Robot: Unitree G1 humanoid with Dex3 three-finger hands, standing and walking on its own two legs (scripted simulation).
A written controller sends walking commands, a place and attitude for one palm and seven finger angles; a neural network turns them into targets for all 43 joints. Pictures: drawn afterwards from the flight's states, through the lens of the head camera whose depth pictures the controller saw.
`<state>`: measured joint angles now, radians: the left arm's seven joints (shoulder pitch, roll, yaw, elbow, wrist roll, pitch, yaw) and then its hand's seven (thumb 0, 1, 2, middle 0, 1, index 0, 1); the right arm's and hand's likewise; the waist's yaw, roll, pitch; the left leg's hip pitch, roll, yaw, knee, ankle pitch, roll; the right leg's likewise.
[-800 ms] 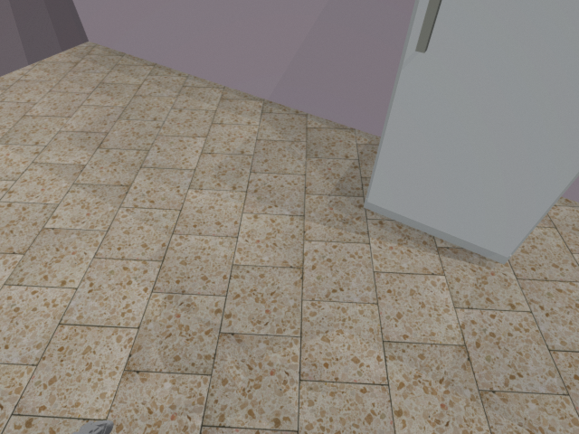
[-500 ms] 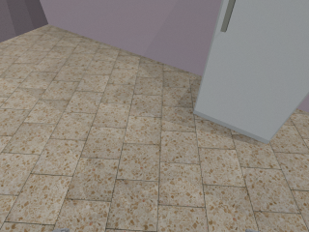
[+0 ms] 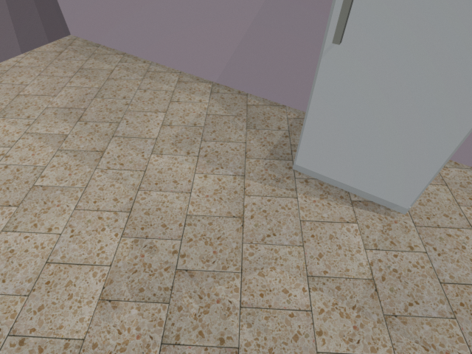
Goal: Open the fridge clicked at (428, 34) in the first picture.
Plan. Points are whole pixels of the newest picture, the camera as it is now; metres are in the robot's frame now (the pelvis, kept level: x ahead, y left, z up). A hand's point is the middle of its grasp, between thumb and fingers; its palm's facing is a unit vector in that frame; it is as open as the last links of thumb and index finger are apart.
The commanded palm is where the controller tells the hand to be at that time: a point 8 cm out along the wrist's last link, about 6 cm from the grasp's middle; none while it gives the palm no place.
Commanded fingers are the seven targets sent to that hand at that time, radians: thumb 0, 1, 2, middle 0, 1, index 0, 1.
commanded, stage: stand and wait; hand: left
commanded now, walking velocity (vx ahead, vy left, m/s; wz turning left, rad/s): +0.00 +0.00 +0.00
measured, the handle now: out of the picture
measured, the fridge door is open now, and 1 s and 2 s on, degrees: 0 0 0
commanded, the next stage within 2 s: look at it before walking up in 0.02 s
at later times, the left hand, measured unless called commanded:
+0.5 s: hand out of the picture +0.07 +0.24 -0.16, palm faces -0.02 -0.94 -0.33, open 7.4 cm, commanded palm none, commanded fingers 0.00 0.90 0.90 -0.20 -0.30 -0.20 -0.30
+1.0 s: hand out of the picture +0.05 +0.21 -0.18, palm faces -0.04 -0.97 -0.24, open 7.4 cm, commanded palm none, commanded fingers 0.00 0.90 0.90 -0.20 -0.30 -0.20 -0.30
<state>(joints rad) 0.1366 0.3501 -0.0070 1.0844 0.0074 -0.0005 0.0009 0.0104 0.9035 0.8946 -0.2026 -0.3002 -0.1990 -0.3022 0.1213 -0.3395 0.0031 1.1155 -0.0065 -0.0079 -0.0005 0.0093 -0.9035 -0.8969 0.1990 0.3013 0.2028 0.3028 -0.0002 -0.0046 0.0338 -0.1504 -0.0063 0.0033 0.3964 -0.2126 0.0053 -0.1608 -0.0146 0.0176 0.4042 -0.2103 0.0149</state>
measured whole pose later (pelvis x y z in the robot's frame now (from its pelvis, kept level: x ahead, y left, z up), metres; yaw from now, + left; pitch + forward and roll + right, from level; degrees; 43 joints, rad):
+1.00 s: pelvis +0.04 -0.01 -0.01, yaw -4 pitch -1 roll -1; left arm 0.30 0.25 0.01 1.07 0.02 0.01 -0.02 0.01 0.91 0.89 -0.20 -0.30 -0.20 -0.30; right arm 0.23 -0.25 0.00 1.09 -0.02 -0.01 0.00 0.01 -0.91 -0.90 0.20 0.30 0.20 0.30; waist 0.02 0.01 -0.01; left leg -0.18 0.04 0.05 0.55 -0.36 0.00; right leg -0.21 0.03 0.06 0.54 -0.32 -0.01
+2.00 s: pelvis +0.42 -0.01 -0.01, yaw -28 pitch +0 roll -2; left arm 0.28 0.22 0.09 1.00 0.03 0.01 -0.02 0.01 0.91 0.90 -0.20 -0.30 -0.19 -0.30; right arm 0.19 -0.13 -0.03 0.94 -0.02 -0.07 -0.02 0.00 -0.92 -0.90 0.20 0.30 0.20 0.30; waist 0.02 -0.03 0.02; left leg -0.29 0.12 0.17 0.56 -0.25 0.01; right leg -0.48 -0.01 -0.04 1.16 -0.40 0.00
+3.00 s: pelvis +0.64 -0.20 +0.00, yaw -30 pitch -2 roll +0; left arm 0.25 0.16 0.04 1.10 0.02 0.01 0.02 0.01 0.92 0.90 -0.20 -0.30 -0.19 -0.30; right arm 0.26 -0.13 -0.02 1.10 -0.02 -0.04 -0.04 0.01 -0.94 -0.90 0.20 0.30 0.20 0.30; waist 0.00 -0.02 0.06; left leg -0.16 0.06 0.19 0.43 -0.23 0.03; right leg -0.39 -0.09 -0.06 0.76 -0.30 0.04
